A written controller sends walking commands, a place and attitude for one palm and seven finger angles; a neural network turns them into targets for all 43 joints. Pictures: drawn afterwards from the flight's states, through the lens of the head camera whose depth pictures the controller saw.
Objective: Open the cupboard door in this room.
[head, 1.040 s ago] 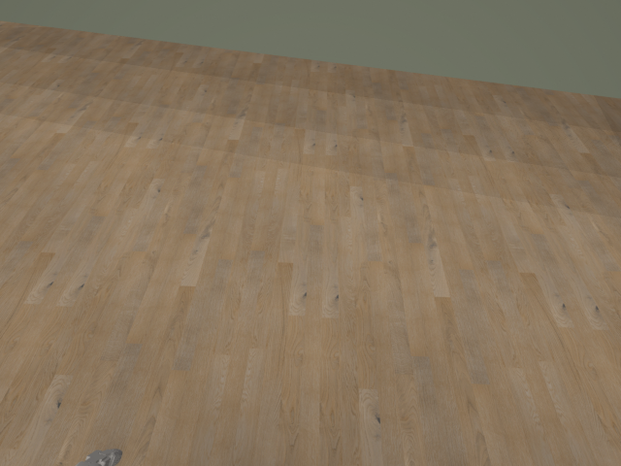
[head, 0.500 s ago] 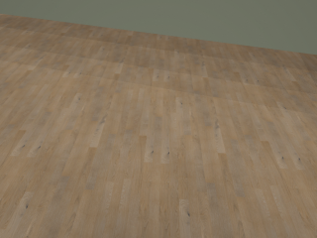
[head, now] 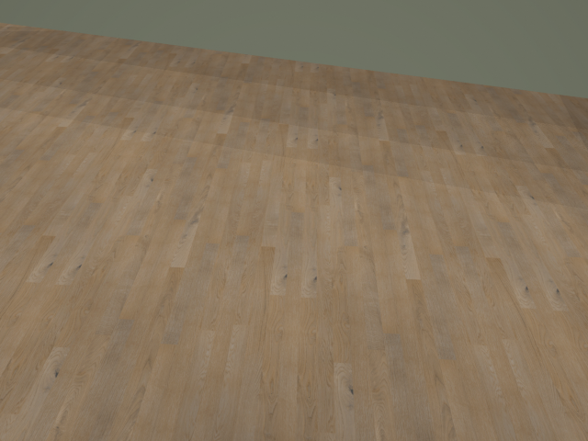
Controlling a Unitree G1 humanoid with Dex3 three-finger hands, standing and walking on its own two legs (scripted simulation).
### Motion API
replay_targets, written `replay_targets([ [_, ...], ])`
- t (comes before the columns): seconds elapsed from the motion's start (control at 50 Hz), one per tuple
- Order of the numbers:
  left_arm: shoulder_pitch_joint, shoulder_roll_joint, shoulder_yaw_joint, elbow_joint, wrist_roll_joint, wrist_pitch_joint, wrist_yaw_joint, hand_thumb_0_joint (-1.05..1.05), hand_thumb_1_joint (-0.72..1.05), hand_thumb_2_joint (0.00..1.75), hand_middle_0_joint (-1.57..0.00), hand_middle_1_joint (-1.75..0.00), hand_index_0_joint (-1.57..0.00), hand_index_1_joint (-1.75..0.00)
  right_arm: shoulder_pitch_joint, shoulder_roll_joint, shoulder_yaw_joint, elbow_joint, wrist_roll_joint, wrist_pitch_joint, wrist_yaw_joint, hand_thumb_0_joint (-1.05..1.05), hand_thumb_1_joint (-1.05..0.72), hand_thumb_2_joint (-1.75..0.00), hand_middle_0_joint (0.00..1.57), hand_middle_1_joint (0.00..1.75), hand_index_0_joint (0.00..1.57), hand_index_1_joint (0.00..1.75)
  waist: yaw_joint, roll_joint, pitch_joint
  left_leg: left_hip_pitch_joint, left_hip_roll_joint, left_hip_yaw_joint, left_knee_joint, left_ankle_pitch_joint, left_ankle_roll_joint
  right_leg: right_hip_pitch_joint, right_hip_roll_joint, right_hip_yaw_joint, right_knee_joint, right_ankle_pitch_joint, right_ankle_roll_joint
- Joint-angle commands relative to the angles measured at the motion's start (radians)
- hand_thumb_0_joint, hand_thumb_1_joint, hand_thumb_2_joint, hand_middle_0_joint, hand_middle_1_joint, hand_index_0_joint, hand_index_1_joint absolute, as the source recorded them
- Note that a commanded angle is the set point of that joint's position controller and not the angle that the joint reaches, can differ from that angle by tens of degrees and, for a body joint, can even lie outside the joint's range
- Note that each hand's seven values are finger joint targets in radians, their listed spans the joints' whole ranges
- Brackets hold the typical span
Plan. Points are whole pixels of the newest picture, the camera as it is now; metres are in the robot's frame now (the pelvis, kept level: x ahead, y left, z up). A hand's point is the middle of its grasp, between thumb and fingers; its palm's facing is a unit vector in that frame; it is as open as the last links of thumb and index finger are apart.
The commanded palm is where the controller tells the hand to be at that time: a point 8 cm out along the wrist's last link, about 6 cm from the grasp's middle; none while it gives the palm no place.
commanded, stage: turn or walk to find it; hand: left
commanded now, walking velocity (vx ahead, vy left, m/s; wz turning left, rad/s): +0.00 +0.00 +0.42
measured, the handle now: out of the picture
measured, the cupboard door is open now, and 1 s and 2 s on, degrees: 0 0 0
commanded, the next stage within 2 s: none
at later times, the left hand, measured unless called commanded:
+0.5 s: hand out of the picture +0.03 +0.22 -0.17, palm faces +0.18 -0.95 -0.25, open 7.4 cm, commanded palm none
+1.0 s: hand out of the picture -0.12 +0.20 -0.20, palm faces +0.44 -0.86 -0.24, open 7.4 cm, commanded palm none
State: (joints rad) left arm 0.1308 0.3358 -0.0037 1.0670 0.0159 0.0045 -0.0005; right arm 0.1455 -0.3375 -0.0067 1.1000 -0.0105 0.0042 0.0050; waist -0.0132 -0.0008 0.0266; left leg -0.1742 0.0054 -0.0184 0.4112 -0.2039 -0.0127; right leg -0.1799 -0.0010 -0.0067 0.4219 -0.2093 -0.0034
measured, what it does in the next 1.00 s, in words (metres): steps on the spot, turning left: right foot, then left foot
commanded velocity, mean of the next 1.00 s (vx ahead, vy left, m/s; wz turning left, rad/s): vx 0.00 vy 0.00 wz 0.42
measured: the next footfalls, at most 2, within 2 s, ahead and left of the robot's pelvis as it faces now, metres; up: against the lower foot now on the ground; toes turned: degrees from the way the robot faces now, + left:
right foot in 0.56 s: +0.01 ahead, -0.12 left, +0.00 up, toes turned +13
left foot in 0.94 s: -0.07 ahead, +0.12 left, +0.00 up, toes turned +29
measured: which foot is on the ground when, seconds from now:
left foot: down 0.00-0.56, up 0.58-0.92, down 0.94-1.00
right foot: down 0.00-0.22, up 0.24-0.54, down 0.56-0.94, up 0.96-1.00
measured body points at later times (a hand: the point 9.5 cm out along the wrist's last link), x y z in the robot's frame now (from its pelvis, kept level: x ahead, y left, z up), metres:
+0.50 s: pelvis -0.02 +0.00 +0.00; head +0.02 +0.01 +0.44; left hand +0.02 +0.27 -0.15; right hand +0.05 -0.23 -0.16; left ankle +0.01 +0.13 -0.74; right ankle -0.04 -0.13 -0.71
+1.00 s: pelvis -0.04 +0.01 -0.02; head -0.01 +0.05 +0.43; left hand -0.14 +0.25 -0.18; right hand +0.16 -0.19 -0.15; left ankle -0.10 +0.10 -0.74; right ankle -0.03 -0.13 -0.72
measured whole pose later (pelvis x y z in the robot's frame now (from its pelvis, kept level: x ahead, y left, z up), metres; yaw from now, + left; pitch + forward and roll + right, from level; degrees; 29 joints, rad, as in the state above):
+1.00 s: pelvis -0.04 +0.01 -0.02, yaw +25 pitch +0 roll +1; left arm 0.28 0.25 0.05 0.96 0.02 0.04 0.02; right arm 0.13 -0.22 -0.05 0.94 -0.01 0.03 0.01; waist 0.02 -0.07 0.09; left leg -0.27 0.00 0.07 0.62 -0.35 0.02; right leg -0.33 -0.13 -0.10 0.86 -0.52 0.05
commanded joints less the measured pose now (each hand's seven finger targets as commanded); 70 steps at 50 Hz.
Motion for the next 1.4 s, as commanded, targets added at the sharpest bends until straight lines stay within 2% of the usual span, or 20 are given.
replay_targets([
  [0.0, 0.032, 0.114, 0.033, -0.073, -0.005, 0.008, 0.025, 0.0, 0.9, 0.9, -0.2, -0.3, -0.2, -0.3, 0.0, -0.077, -0.015, -0.078, -0.006, 0.001, -0.007, 0.0, -0.9, -0.9, 0.2, 0.3, 0.2, 0.3, 0.02, -0.048, -0.018, -0.12, 0.068, -0.08, 0.024, 0.053, 0.023, -0.007, -0.166, 0.122, -0.067, -0.032, -0.017],
  [0.16, 0.021, 0.117, 0.056, -0.174, 0.004, 0.021, 0.039, 0.0, 0.9, 0.9, -0.2, -0.3, -0.2, -0.3, 0.106, -0.045, -0.047, -0.129, -0.002, 0.02, -0.002, 0.0, -0.9, -0.9, 0.2, 0.3, 0.2, 0.3, -0.016, -0.086, -0.049, -0.081, 0.054, -0.052, 0.156, 0.042, 0.022, -0.124, -0.254, 0.062, 0.052, 0.047, -0.067],
  [0.2, 0.003, 0.05, 0.051, -0.197, -0.003, 0.03, 0.036, 0.0, 0.9, 0.9, -0.2, -0.3, -0.2, -0.3, 0.129, -0.107, -0.061, -0.145, -0.016, 0.011, -0.002, 0.0, -0.9, -0.9, 0.2, 0.3, 0.2, 0.3, -0.031, 0.223, -0.002, -0.121, 0.209, -0.398, -0.076, 0.136, 0.125, -0.207, -0.041, -0.085, 0.342, -0.19, 0.036],
  [0.24, 0.012, 0.047, 0.053, -0.211, 0.0, 0.027, 0.04, 0.0, 0.9, 0.9, -0.2, -0.3, -0.2, -0.3, 0.137, -0.121, -0.072, -0.158, -0.007, 0.005, -0.019, 0.0, -0.9, -0.9, 0.2, 0.3, 0.2, 0.3, -0.015, 0.225, -0.013, -0.085, 0.28, -0.541, -0.132, 0.247, 0.235, -0.286, -0.034, 0.022, 0.593, -0.36, 0.031],
  [0.32, 0.04, -0.01, 0.059, -0.2, -0.006, 0.018, 0.031, 0.0, 0.9, 0.9, -0.2, -0.3, -0.2, -0.3, 0.122, -0.083, -0.077, -0.174, -0.011, 0.007, -0.03, 0.0, -0.9, -0.9, 0.2, 0.3, 0.2, 0.3, -0.008, 0.155, -0.091, 0.01, 0.185, -0.4, -0.058, 0.305, 0.209, -0.285, -0.026, 0.021, 0.562, -0.295, 0.045],
  [0.42, 0.051, -0.042, 0.062, -0.216, -0.014, 0.02, 0.032, 0.0, 0.9, 0.9, -0.2, -0.3, -0.2, -0.3, 0.151, -0.076, -0.093, -0.177, -0.015, 0.02, -0.029, 0.0, -0.9, -0.9, 0.2, 0.3, 0.2, 0.3, -0.021, 0.162, -0.104, 0.014, 0.164, -0.446, -0.057, 0.3, 0.201, -0.195, 0.009, 0.009, 0.366, -0.287, 0.045],
  [0.5, 0.178, -0.018, 0.075, -0.189, -0.013, 0.014, 0.039, 0.0, 0.9, 0.9, -0.2, -0.3, -0.2, -0.3, 0.095, -0.056, -0.1, -0.213, -0.008, 0.032, -0.017, 0.0, -0.9, -0.9, 0.2, 0.3, 0.2, 0.3, 0.035, 0.124, -0.101, -0.187, 0.077, -0.396, -0.009, 0.076, 0.113, 0.091, 0.009, -0.008, 0.003, -0.076, 0.036],
  [0.54, 0.177, 0.136, 0.107, -0.21, 0.016, 0.002, 0.048, 0.0, 0.9, 0.9, -0.2, -0.3, -0.2, -0.3, 0.099, 0.047, -0.091, -0.255, -0.001, 0.036, -0.009, 0.0, -0.9, -0.9, 0.2, 0.3, 0.2, 0.3, 0.044, -0.28, -0.027, -0.511, -0.122, -0.079, 0.408, -0.281, -0.021, 0.178, -0.421, 0.425, -0.219, -0.214, -0.121],
  [0.58, 0.082, 0.096, 0.098, -0.242, 0.005, -0.002, 0.05, 0.0, 0.9, 0.9, -0.2, -0.3, -0.2, -0.3, 0.049, 0.011, -0.106, -0.245, -0.015, 0.047, -0.002, 0.0, -0.9, -0.9, 0.2, 0.3, 0.2, 0.3, 0.018, -0.205, 0.031, -0.438, -0.042, -0.099, 0.686, -0.275, -0.012, -0.079, -0.393, 0.343, -0.209, -0.1, -0.147],
  [0.66, 0.051, 0.026, 0.072, -0.237, 0.009, -0.017, 0.043, 0.0, 0.9, 0.9, -0.2, -0.3, -0.2, -0.3, 0.102, 0.025, -0.096, -0.193, -0.008, 0.05, 0.011, 0.0, -0.9, -0.9, 0.2, 0.3, 0.2, 0.3, -0.024, -0.16, 0.051, -0.398, -0.002, -0.019, 0.787, -0.135, -0.038, -0.053, -0.28, 0.088, -0.109, 0.202, -0.128],
  [0.8, 0.21, 0.085, 0.09, -0.176, 0.017, -0.01, 0.042, 0.0, 0.9, 0.9, -0.2, -0.3, -0.2, -0.3, -0.049, 0.05, -0.066, -0.223, 0.001, 0.04, 0.01, 0.0, -0.9, -0.9, 0.2, 0.3, 0.2, 0.3, 0.06, -0.183, 0.002, -0.287, 0.007, 0.077, 0.422, -0.235, -0.039, 0.091, -0.319, 0.031, 0.004, 0.529, -0.148],
  [0.88, 0.189, 0.098, 0.097, -0.166, 0.01, -0.002, 0.04, 0.0, 0.9, 0.9, -0.2, -0.3, -0.2, -0.3, 0.033, 0.027, -0.065, -0.203, 0.001, 0.023, 0.004, 0.0, -0.9, -0.9, 0.2, 0.3, 0.2, 0.3, 0.014, -0.174, -0.065, -0.07, -0.012, 0.118, 0.088, -0.058, -0.013, 0.072, -0.29, -0.041, 0.159, 0.565, -0.073],
  [0.9, 0.19, 0.081, 0.094, -0.173, 0.001, 0.001, 0.036, 0.0, 0.9, 0.9, -0.2, -0.3, -0.2, -0.3, 0.087, -0.023, -0.074, -0.193, -0.004, 0.013, 0.003, 0.0, -0.9, -0.9, 0.2, 0.3, 0.2, 0.3, -0.016, -0.074, -0.117, 0.1, 0.05, 0.061, -0.009, 0.164, 0.014, -0.026, -0.255, -0.092, 0.301, 0.45, -0.021],
  [0.92, 0.201, 0.015, 0.086, -0.208, -0.006, 0.005, 0.028, 0.0, 0.9, 0.9, -0.2, -0.3, -0.2, -0.3, 0.131, -0.125, -0.097, -0.191, -0.011, 0.005, 0.0, 0.0, -0.9, -0.9, 0.2, 0.3, 0.2, 0.3, -0.03, 0.219, -0.158, 0.282, 0.308, -0.251, -0.003, 0.58, 0.133, -0.295, -0.131, -0.149, 0.507, -0.092, 0.054],
  [0.94, 0.15, -0.009, 0.065, -0.239, 0.005, 0.013, 0.033, 0.0, 0.9, 0.9, -0.2, -0.3, -0.2, -0.3, 0.172, -0.157, -0.102, -0.183, 0.004, 0.013, -0.004, 0.0, -0.9, -0.9, 0.2, 0.3, 0.2, 0.3, -0.04, 0.242, -0.155, 0.242, 0.408, -0.303, -0.008, 0.796, 0.224, -0.343, -0.1, -0.082, 0.635, -0.451, 0.066],
  [1.06, 0.111, -0.018, 0.078, -0.189, -0.003, 0.028, 0.016, 0.0, 0.9, 0.9, -0.2, -0.3, -0.2, -0.3, 0.034, -0.07, -0.08, -0.209, -0.006, 0.001, -0.026, 0.0, -0.9, -0.9, 0.2, 0.3, 0.2, 0.3, 0.003, 0.152, -0.06, 0.059, 0.222, -0.138, -0.028, 0.533, 0.175, -0.309, -0.097, -0.029, 0.648, -0.241, 0.082],
  [1.26, 0.168, -0.032, 0.083, -0.211, -0.008, 0.01, 0.022, 0.0, 0.9, 0.9, -0.2, -0.3, -0.2, -0.3, 0.01, -0.073, -0.099, -0.233, -0.013, 0.02, -0.014, 0.0, -0.9, -0.9, 0.2, 0.3, 0.2, 0.3, 0.035, 0.145, -0.044, -0.1, 0.174, -0.232, 0.038, 0.315, 0.143, -0.032, -0.027, -0.065, 0.153, -0.086, 0.07],
  [1.28, 0.204, -0.013, 0.087, -0.206, -0.005, 0.0, 0.025, 0.0, 0.9, 0.9, -0.2, -0.3, -0.2, -0.3, 0.011, -0.055, -0.098, -0.238, -0.007, 0.019, -0.011, 0.0, -0.9, -0.9, 0.2, 0.3, 0.2, 0.3, 0.054, 0.094, -0.059, -0.15, 0.132, -0.211, 0.111, 0.232, 0.102, 0.059, -0.054, -0.047, 0.012, 0.01, 0.066],
  [1.32, 0.217, 0.143, 0.112, -0.222, 0.015, -0.015, 0.035, 0.0, 0.9, 0.9, -0.2, -0.3, -0.2, -0.3, 0.04, 0.042, -0.085, -0.278, -0.001, 0.02, -0.005, 0.0, -0.9, -0.9, 0.2, 0.3, 0.2, 0.3, 0.063, -0.318, -0.064, -0.405, -0.071, -0.019, 0.525, -0.384, -0.01, 0.141, -0.472, 0.355, -0.132, 0.203, -0.111],
  [1.38, 0.103, 0.057, 0.095, -0.246, 0.008, -0.011, 0.038, 0.0, 0.9, 0.9, -0.2, -0.3, -0.2, -0.3, 0.021, 0.01, -0.101, -0.232, -0.012, 0.047, 0.006, 0.0, -0.9, -0.9, 0.2, 0.3, 0.2, 0.3, 0.024, -0.172, 0.035, -0.381, 0.006, -0.064, 0.824, -0.247, -0.012, -0.067, -0.369, 0.204, -0.155, 0.034, -0.132],
])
